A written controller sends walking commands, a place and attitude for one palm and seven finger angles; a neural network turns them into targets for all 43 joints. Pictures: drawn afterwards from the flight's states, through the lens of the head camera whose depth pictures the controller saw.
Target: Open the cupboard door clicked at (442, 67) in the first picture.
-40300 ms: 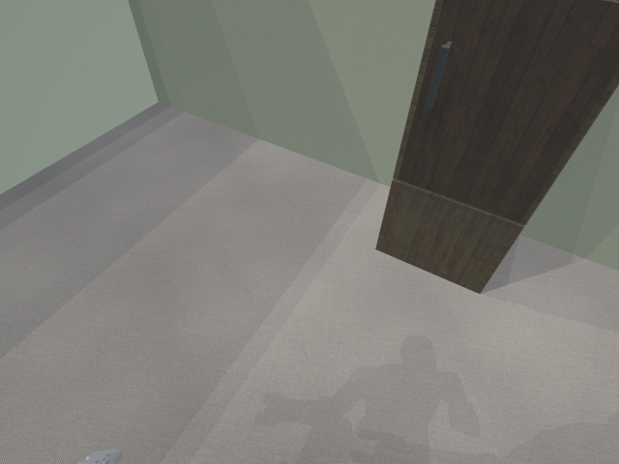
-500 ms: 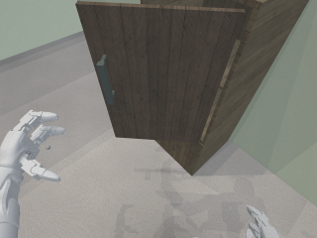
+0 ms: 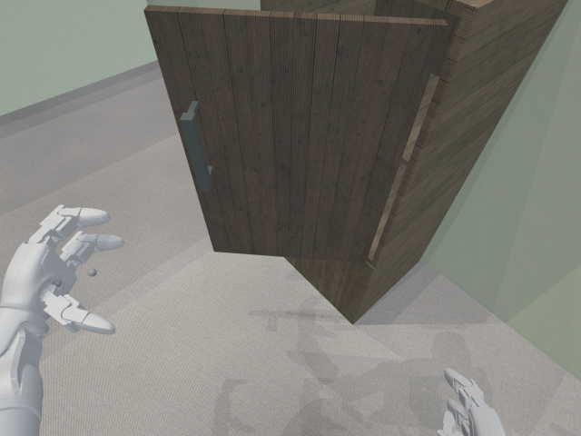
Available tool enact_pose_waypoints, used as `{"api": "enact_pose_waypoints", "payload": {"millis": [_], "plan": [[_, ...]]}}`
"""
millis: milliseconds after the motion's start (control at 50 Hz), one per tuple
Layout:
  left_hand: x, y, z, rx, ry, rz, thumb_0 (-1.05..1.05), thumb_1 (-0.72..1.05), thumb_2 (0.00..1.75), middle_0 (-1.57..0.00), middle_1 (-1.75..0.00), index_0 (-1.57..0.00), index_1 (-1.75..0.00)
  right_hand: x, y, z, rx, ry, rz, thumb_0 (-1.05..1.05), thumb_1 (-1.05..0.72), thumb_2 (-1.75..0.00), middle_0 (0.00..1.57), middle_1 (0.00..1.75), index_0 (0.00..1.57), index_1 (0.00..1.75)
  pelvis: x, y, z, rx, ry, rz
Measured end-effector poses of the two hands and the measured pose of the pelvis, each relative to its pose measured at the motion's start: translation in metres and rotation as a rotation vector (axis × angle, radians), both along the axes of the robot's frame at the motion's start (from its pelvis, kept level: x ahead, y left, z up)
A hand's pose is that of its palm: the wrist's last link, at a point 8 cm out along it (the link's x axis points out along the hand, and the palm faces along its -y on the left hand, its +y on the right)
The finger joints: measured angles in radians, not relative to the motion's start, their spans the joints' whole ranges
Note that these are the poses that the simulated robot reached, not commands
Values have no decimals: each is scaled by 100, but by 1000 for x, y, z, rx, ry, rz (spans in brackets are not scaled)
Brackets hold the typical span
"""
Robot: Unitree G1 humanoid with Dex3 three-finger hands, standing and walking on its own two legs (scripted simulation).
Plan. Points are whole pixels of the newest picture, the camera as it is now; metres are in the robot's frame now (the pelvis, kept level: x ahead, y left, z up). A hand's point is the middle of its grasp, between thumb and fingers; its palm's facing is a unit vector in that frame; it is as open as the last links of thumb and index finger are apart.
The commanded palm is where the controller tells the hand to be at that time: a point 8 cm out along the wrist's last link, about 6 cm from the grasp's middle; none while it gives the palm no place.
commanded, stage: move the hooked fingers beside the handle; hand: left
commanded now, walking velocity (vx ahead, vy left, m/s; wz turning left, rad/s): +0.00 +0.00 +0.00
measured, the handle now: (200, 148) +0.55 +0.20 +0.06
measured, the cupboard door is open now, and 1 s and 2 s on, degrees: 44 44 44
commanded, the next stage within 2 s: none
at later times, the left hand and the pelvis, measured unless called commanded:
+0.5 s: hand (119, 223) +0.37 +0.27 +0.08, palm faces -0.01 -1.00 -0.02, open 14.0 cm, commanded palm +0.35 +0.32 +0.07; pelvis +0.00 +0.00 +0.00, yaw -1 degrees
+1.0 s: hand (134, 188) +0.45 +0.28 +0.07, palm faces -0.04 -1.00 -0.01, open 14.0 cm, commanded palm +0.43 +0.32 +0.07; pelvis +0.00 +0.01 -0.02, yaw -1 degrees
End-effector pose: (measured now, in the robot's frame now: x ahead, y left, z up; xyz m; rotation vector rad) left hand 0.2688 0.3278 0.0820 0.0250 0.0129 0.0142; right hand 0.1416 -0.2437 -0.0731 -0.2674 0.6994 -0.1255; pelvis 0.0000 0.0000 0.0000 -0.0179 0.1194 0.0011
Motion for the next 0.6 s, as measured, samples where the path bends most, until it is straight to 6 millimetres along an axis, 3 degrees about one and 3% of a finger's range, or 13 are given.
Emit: {"api": "enact_pose_waypoints", "payload": {"millis": [160, 340, 600], "plan": [[27, -2, -4, -6, 4, -11, -1, -50, 30, -30, -120, -30, -120, -7, -5, -5, -31, 42, -3, 2, -90, -90, 20, 30, 20, 30, -5, 0, -3, -2, 13, 10], [67, -6, -4, -9, 14, -30, -1, -50, 30, -30, -120, -30, -120, -36, -14, -12, -37, 132, -63, 2, -90, -90, 20, 30, 20, 30, -3, 0, -4, 1, 46, -8], [91, -2, -7, -12, 13, -23, -1, -50, 30, -30, -120, -30, -120, -72, -20, -22, -46, 284, -125, 2, -90, -90, 20, 30, 20, 30, 1, 4, -5, -2, 80, -17]]}}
